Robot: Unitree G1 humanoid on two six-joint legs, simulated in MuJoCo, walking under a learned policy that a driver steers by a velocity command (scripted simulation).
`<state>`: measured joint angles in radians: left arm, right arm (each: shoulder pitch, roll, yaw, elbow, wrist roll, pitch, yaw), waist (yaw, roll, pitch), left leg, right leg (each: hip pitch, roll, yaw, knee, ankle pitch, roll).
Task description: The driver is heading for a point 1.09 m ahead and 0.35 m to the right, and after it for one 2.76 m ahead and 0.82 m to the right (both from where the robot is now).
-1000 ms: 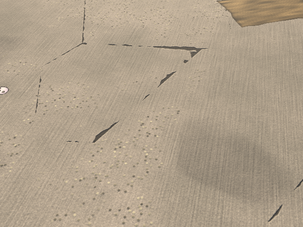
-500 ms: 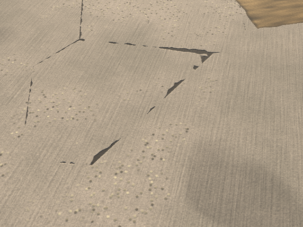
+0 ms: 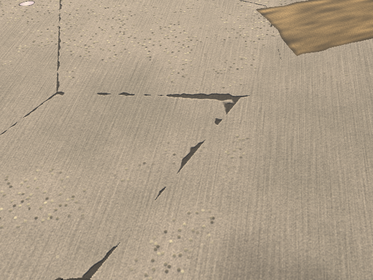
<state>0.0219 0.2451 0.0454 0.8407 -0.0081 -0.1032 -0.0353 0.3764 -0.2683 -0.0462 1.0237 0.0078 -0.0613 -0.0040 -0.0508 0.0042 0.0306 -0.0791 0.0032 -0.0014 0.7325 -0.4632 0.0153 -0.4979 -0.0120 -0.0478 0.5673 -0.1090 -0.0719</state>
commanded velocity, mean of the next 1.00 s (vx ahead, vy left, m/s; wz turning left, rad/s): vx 0.50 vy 0.00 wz -0.25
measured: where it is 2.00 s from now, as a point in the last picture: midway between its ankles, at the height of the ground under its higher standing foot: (250, 140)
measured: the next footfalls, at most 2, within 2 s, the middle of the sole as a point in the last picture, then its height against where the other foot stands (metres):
left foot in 0.50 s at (153, 279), level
right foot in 1.04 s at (232, 211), level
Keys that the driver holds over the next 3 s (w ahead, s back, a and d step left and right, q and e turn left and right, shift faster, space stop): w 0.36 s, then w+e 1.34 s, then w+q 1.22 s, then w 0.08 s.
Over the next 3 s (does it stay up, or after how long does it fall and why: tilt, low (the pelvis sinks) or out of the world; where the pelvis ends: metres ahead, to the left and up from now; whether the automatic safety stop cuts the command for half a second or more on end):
stays up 1.53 -0.54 0.00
